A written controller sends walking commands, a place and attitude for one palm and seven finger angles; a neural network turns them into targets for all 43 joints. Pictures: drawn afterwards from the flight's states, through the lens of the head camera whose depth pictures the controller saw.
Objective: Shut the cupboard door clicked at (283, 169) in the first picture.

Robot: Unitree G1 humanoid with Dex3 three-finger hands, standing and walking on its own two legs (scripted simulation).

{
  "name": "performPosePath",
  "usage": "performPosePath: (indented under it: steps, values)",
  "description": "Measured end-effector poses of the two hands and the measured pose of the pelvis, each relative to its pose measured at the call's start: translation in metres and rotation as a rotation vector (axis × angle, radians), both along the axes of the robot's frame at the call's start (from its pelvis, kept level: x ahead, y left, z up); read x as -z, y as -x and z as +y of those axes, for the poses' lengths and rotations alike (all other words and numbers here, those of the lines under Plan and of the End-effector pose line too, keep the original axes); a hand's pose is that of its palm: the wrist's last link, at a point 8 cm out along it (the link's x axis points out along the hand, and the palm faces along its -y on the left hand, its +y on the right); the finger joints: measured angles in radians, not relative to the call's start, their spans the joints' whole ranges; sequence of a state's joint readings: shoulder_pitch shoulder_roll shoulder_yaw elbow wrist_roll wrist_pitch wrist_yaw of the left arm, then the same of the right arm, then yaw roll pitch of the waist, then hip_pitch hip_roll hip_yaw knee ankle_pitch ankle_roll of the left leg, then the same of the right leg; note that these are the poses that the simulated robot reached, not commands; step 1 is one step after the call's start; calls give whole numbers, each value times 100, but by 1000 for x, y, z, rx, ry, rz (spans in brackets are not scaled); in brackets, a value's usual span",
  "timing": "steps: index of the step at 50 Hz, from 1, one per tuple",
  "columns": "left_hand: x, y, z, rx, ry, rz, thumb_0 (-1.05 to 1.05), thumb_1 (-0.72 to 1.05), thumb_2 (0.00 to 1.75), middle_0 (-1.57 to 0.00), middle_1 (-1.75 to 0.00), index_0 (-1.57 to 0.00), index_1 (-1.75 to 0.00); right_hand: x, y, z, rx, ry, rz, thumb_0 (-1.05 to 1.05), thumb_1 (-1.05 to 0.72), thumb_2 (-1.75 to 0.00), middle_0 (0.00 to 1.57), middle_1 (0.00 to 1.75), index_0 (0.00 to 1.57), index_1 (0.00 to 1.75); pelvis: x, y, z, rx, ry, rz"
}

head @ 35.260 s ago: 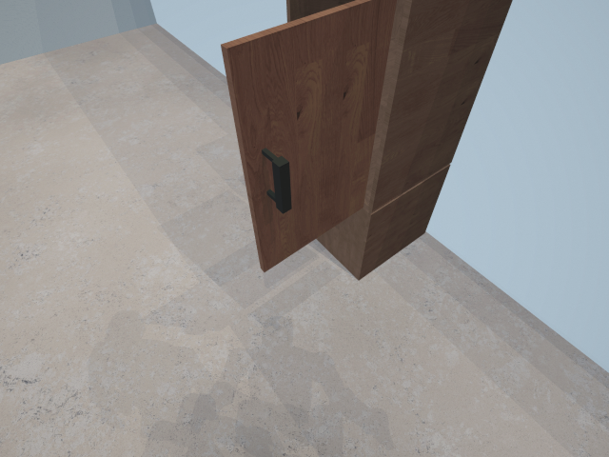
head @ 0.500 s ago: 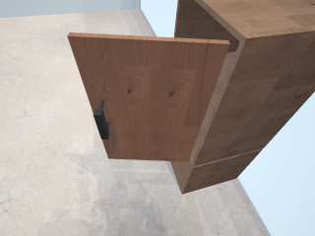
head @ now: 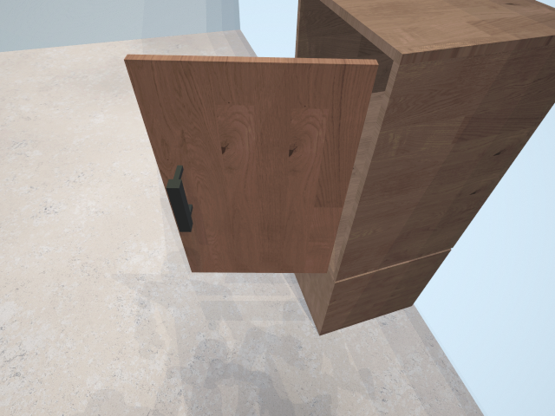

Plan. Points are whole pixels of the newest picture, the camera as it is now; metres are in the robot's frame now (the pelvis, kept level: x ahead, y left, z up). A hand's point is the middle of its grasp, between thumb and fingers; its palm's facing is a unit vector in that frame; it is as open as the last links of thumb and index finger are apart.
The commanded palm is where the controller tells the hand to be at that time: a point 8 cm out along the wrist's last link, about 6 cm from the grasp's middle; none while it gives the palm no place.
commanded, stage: come to a stop and stand still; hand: left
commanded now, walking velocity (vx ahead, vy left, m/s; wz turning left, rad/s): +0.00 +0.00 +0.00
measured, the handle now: (182, 199) +0.50 +0.22 -0.01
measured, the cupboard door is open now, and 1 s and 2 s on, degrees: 73 73 73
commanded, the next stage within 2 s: look again from close up in 0.54 s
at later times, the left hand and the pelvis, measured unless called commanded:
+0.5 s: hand out of the picture -0.01 +0.25 -0.16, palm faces -0.03 -0.97 -0.26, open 7.4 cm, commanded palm none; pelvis -0.03 +0.03 +0.01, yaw +0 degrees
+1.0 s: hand out of the picture +0.01 +0.22 -0.17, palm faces -0.03 -0.98 -0.20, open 7.4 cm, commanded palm none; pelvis -0.01 +0.04 +0.01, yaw -1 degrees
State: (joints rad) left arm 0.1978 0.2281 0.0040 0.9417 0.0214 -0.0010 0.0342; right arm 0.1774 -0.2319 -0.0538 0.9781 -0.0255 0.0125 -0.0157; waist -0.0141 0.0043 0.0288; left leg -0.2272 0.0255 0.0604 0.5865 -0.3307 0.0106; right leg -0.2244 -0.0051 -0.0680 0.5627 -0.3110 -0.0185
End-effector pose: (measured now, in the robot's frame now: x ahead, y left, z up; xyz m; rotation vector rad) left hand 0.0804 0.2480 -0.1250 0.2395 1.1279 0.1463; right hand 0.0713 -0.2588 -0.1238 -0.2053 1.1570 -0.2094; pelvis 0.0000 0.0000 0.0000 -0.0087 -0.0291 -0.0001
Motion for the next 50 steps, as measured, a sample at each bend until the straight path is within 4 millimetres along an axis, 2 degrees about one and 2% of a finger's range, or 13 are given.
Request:
performPosePath:
  steps: [4,9,18,26,32,50]
  values:
    - [-2,9,10,6,3,-5,1,91,89,-20,-30,-20,-30,-10,-1,2,-33,19,-31,1,-91,-90,20,30,20,30,-3,11,7,3,2,-5]
    - [-3,27,25,4,-4,23,1,90,89,-20,-30,-20,-30,-14,7,8,-58,25,-23,1,-91,-90,20,30,20,30,-6,21,15,2,2,-2]
    - [1,73,45,-24,-14,146,1,91,90,-20,-30,-20,-30,-6,37,26,-59,1,72,1,-91,-90,20,30,20,30,-8,28,27,1,0,6]
    - [6,99,44,-40,2,237,1,91,90,-20,-30,-20,-30,1,58,43,-33,-27,149,1,-91,-90,20,30,21,30,-9,27,35,7,-3,3]
    - [9,100,38,-40,25,257,1,91,90,-20,-30,-20,-30,3,64,52,-15,-40,173,1,-91,-90,20,30,21,30,-9,25,39,11,-4,2]
    - [13,73,25,-24,62,216,1,91,90,-20,-30,-20,-30,5,58,71,15,-65,167,1,-91,-90,20,30,20,30,-10,15,44,21,-4,2]
